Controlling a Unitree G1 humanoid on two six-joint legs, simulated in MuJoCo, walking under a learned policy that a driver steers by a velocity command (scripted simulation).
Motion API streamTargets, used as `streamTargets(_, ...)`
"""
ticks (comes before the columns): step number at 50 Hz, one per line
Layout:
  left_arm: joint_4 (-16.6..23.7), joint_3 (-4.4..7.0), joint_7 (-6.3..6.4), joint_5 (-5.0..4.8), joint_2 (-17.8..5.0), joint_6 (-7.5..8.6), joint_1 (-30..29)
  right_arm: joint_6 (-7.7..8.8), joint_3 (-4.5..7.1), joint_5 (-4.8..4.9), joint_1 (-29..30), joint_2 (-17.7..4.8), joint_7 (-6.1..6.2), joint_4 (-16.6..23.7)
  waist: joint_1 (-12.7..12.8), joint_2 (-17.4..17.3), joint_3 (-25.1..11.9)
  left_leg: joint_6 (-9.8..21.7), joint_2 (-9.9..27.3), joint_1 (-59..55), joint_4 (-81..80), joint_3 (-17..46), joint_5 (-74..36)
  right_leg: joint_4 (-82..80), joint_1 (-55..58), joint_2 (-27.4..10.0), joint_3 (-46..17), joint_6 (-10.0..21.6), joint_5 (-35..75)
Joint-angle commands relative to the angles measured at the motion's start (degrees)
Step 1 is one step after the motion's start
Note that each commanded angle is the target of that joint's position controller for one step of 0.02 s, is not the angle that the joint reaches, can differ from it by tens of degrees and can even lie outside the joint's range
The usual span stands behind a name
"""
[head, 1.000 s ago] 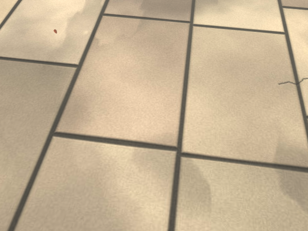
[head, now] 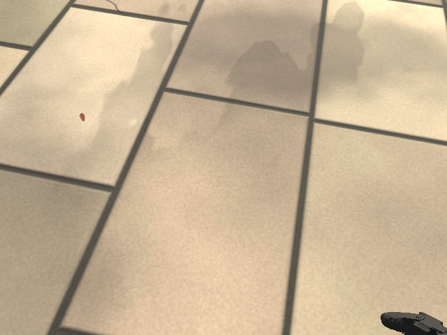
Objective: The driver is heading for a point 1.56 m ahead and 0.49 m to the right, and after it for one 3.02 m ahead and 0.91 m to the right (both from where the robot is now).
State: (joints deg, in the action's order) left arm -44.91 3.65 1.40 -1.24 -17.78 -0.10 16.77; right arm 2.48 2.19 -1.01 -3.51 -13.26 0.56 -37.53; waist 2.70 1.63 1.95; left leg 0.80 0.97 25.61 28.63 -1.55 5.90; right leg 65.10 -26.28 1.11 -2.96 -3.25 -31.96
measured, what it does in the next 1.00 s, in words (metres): steps on the spot, turning right: right foot, then left foot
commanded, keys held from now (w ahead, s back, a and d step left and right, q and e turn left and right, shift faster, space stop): e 0.66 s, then no key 0.34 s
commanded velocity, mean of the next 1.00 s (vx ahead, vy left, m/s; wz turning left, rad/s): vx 0.03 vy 0.00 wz -0.47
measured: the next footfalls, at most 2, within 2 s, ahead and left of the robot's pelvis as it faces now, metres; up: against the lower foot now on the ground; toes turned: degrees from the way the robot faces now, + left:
right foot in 0.28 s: +0.05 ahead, -0.14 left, +0.00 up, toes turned -13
left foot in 0.76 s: +0.13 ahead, +0.07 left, +0.00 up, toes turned -30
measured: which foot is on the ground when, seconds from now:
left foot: down 0.00-0.30, up 0.32-0.74, down 0.76-1.00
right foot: up 0.00-0.26, down 0.28-0.76, up 0.78-1.00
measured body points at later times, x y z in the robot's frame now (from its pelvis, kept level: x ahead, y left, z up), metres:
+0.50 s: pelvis +0.02 -0.04 +0.01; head +0.04 -0.08 +0.46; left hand +0.23 +0.20 -0.06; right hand +0.09 -0.36 -0.11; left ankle +0.08 +0.11 -0.65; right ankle +0.01 -0.13 -0.73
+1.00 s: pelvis +0.03 -0.01 +0.01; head +0.07 -0.01 +0.46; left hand +0.30 +0.17 -0.09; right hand +0.03 -0.31 -0.09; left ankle +0.09 +0.09 -0.73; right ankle -0.06 -0.13 -0.69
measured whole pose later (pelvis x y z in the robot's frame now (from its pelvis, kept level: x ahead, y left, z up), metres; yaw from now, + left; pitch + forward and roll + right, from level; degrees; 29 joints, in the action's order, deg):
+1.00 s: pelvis +0.03 -0.01 +0.01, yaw -29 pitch +1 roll -1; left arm -36.8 4.5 1.6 -0.3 -17.7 -2.9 11.5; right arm -0.1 2.8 -0.2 -8.3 -13.9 0.5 -44.2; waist -0.8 1.9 2.2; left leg 0.5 0.2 13.8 26.4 1.6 13.5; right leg 47.3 -21.0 1.1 -5.7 -5.2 -25.9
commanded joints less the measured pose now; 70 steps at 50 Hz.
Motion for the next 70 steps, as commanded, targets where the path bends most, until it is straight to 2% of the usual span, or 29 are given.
streamTargets(1,3.57,1.75,1.03,0.19,-4.27,-2.69,4.84,-0.73,2.56,-0.64,-1.07,-8.41,0.46,1.68,-0.57,-10.54,-7.98,12.47,14.79,-10.07,-12.55,11.32,-7.87,3.82,-5.17,-4.01,0.75,-2.00,5.27)
streamTargets(6,6.81,1.28,0.33,0.86,-2.28,-3.09,0.33,-0.53,3.28,-0.12,0.52,-9.69,1.31,0.24,-1.21,-9.35,-8.36,13.31,16.02,-9.04,-14.23,4.92,-6.61,-9.21,-0.04,-5.57,2.26,-0.33,11.74)
streamTargets(9,8.29,1.44,-0.76,0.77,-3.34,-3.20,-1.77,-1.23,3.86,0.46,0.23,-11.43,1.34,-0.75,-1.87,-9.62,-8.73,12.89,17.42,-10.38,-13.83,3.52,-4.63,-15.64,3.56,-5.36,3.81,1.15,12.89)
streamTargets(13,8.32,2.23,-1.80,0.95,-4.10,-3.41,0.24,-2.25,4.25,2.09,0.23,-12.32,1.04,-2.39,-0.09,-8.69,-8.16,8.40,16.84,-10.97,-8.23,0.54,0.89,-30.55,11.51,-2.76,7.20,5.02,17.68)
streamTargets(14,7.69,2.86,-1.60,1.28,-5.29,-3.38,1.96,-2.61,3.96,2.25,-1.80,-10.71,1.01,-3.52,0.03,-6.17,-7.39,4.97,14.67,-8.26,-3.51,-1.85,5.16,-35.44,15.36,-1.83,5.97,6.88,20.51)
streamTargets(15,8.22,4.15,-0.78,1.43,-10.10,-3.24,3.03,-2.97,3.33,1.30,-4.06,-7.70,0.69,-4.00,-1.19,6.48,-5.10,-0.91,8.46,0.56,10.72,-8.11,14.36,-44.24,19.72,-10.82,-8.43,11.12,30.89)
streamTargets(16,10.71,4.87,-0.23,1.84,-15.94,-3.00,0.98,-2.77,2.98,-0.39,-1.88,-6.98,0.76,-0.86,-2.11,18.64,-2.48,-5.32,-0.46,16.01,24.47,-7.18,31.20,-46.63,21.54,-22.72,-26.16,20.93,41.53)
streamTargets(17,10.95,4.57,-0.64,3.67,-14.30,-1.56,2.06,-2.47,3.74,-0.25,3.68,-9.22,1.24,0.16,1.91,12.33,-5.41,-4.22,-0.69,15.93,33.77,2.26,31.20,-48.68,17.43,-22.72,-27.14,23.62,35.73)
streamTargets(18,11.11,4.03,-0.77,3.68,-12.83,-0.36,-0.67,-2.64,4.20,0.92,3.23,-9.92,1.45,-0.18,-0.24,9.23,-4.77,-2.98,0.27,15.85,36.31,4.52,25.52,-48.76,16.44,-19.54,-22.46,20.46,31.54)
streamTargets(19,11.71,3.65,-0.57,2.32,-10.97,0.11,-4.65,-2.97,4.55,0.89,0.81,-9.94,1.89,-1.83,-2.37,6.08,-4.65,-2.66,0.96,15.61,36.03,5.21,20.32,-47.88,16.10,-16.56,-18.73,16.84,28.80)
streamTargets(20,12.29,2.90,-0.34,1.26,-8.95,0.17,-6.83,-3.25,4.79,0.30,-0.31,-10.40,2.29,-2.81,-3.02,6.06,-5.03,-2.98,0.97,14.82,36.09,5.20,17.39,-47.30,15.69,-15.33,-16.71,15.25,30.24)
streamTargets(22,12.95,2.17,0.23,1.28,-7.56,-0.05,-7.28,-2.99,4.81,0.16,-1.56,-9.74,2.11,-3.01,-3.86,5.79,-6.92,-3.76,-0.30,11.30,37.43,4.92,13.69,-46.29,14.97,-13.10,-14.59,15.03,35.30)
streamTargets(30,13.84,3.36,0.90,1.06,-9.88,-1.35,-4.50,-1.82,3.53,1.32,1.52,-7.75,0.67,-1.91,-1.21,7.46,-7.11,-5.15,-2.66,4.44,16.09,6.13,13.98,-43.67,17.42,-11.82,-19.99,16.39,33.03)
streamTargets(36,14.98,2.99,0.30,0.04,-8.73,-2.17,-7.92,-0.59,3.71,1.61,-3.28,-8.52,-0.85,-2.89,-3.30,7.63,-8.87,-2.80,-3.08,-7.41,-1.78,4.95,8.48,-39.02,17.28,-9.48,-24.06,14.20,38.92)
streamTargets(37,14.88,2.70,0.48,-0.15,-7.87,-2.24,-7.66,-0.44,3.84,1.17,-4.57,-8.91,-0.99,-3.26,-3.90,6.53,-9.00,-1.60,-1.50,-12.70,-7.56,5.19,1.19,-37.64,14.85,-7.70,-22.95,11.98,34.75)
streamTargets(38,14.77,2.00,0.54,0.66,-5.56,-2.14,-5.62,-0.53,4.33,0.19,-5.37,-11.59,-0.79,-2.84,-2.88,0.63,-10.03,1.28,6.44,-19.02,-8.98,11.78,-4.25,-32.15,9.45,-4.13,-19.16,8.85,23.99)
streamTargets(39,15.12,1.52,0.31,1.16,-3.75,-1.62,-2.27,-1.13,4.93,-0.59,-3.10,-15.76,-0.42,-2.36,0.99,-13.80,-7.63,8.77,15.92,-21.56,-9.37,22.95,-17.21,-23.41,-0.48,5.47,-8.91,5.10,3.87)
streamTargets(40,15.39,2.71,0.49,1.80,-7.92,-1.00,-4.60,-0.91,4.42,-1.28,-3.81,-13.12,-0.43,-2.18,-1.97,-16.14,-7.17,16.66,22.31,-17.68,-10.88,30.16,-17.81,-11.74,-3.41,4.60,-6.99,2.12,-5.80)
streamTargets(41,14.40,3.88,0.52,1.19,-10.90,-0.92,-4.89,-0.70,4.00,-0.72,-2.64,-11.91,-0.25,-1.55,-2.21,-11.65,-5.90,16.86,20.51,-17.03,-10.81,27.41,-15.44,-3.44,-4.43,3.58,-8.01,1.02,-3.66)
streamTargets(43,12.40,3.80,0.73,1.10,-8.72,-1.82,-3.93,-0.74,3.28,0.86,0.21,-9.89,0.04,-1.30,-1.21,-8.66,-4.30,12.29,14.63,-17.15,-9.35,19.62,-12.51,0.48,-5.71,3.32,-8.45,-0.70,1.81)
streamTargets(48,12.70,0.87,0.14,1.14,-1.36,-1.93,-6.67,-1.88,2.34,0.77,-0.70,-8.48,0.19,-2.69,-2.86,-11.85,-5.76,10.70,9.27,-18.14,-7.81,11.06,-16.28,-18.40,3.71,-0.34,-1.10,-2.48,5.98)
streamTargets(51,12.01,1.16,-0.02,0.43,-2.59,-1.72,-6.55,-2.60,2.69,1.17,-3.55,-10.85,0.05,-3.70,-4.07,-12.64,-6.11,11.18,10.30,-18.61,-6.24,12.88,-16.13,-32.53,10.16,-0.23,1.79,-1.82,11.03)
streamTargets(53,10.42,1.23,-0.02,1.05,-3.13,-1.59,-4.20,-2.26,2.00,1.91,-4.95,-9.68,-0.12,-4.63,-2.66,-10.56,-5.32,8.12,9.08,-15.53,-5.44,12.50,-13.05,-46.56,18.30,-0.23,1.46,0.53,23.96)
streamTargets(54,11.01,1.42,0.35,1.69,-5.36,-1.56,-4.07,-1.48,1.47,1.25,-6.31,-8.72,-0.40,-4.98,-3.32,-7.16,-6.67,4.59,8.09,-11.90,-4.75,11.75,-8.21,-45.58,24.10,-4.18,-3.23,2.27,31.94)
streamTargets(55,11.34,2.11,0.82,2.11,-9.09,-1.75,-3.83,-0.47,1.05,-0.30,-7.77,-7.72,-1.08,-4.76,-5.73,1.54,-8.15,1.44,3.94,-8.89,-1.89,7.39,-0.85,-40.72,26.80,-9.23,-7.45,5.08,42.88)
streamTargets(56,10.37,1.46,0.12,2.43,-6.07,-1.58,-5.42,-0.17,0.55,-0.24,-7.15,-5.86,-1.07,-5.29,-5.85,7.21,-8.56,-1.34,1.61,-13.33,-3.45,4.02,6.07,-40.71,19.69,-8.96,-7.28,7.71,32.52)
streamTargets(57,10.99,0.85,-0.56,2.55,-3.25,-1.17,-6.56,-0.33,0.79,-0.32,-4.06,-7.84,-0.93,-5.65,-3.94,4.37,-5.88,-2.78,1.14,-14.15,-2.58,3.51,5.35,-41.73,16.91,-6.82,-6.62,7.27,25.27)
streamTargets(60,9.99,0.56,-0.74,2.59,-3.38,-0.03,-5.65,-1.46,0.88,0.21,-3.49,-7.66,-0.29,-6.57,-3.57,3.10,-1.69,-2.35,1.12,-13.37,-1.91,3.62,3.34,-42.29,13.14,-5.20,-5.59,5.37,22.44)
streamTargets(70,8.25,-0.26,-0.33,2.23,-1.86,0.90,-4.05,-1.85,0.97,0.60,-5.61,-7.44,0.66,-11.88,-3.68,-0.18,-1.11,-3.06,1.51,-14.59,-2.33,4.06,1.84,-41.69,12.46,-4.05,-4.79,5.28,22.70)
